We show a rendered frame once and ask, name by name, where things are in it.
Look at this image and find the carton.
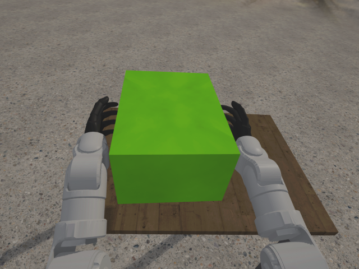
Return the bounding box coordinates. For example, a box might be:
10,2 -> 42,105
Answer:
109,70 -> 240,204

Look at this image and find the right robot hand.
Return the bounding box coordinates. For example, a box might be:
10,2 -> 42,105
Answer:
221,101 -> 252,141

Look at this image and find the right robot forearm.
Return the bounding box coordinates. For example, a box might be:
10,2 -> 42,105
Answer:
235,136 -> 329,269

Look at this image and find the left robot hand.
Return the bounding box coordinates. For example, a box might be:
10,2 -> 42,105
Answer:
84,96 -> 118,136

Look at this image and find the right robot upper arm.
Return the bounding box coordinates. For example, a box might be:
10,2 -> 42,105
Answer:
260,240 -> 328,269

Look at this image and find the left robot forearm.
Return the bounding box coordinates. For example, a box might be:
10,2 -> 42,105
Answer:
46,132 -> 109,269

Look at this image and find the left robot upper arm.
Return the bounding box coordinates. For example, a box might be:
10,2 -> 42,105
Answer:
48,250 -> 112,269

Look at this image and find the table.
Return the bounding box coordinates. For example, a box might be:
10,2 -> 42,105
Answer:
59,108 -> 338,269

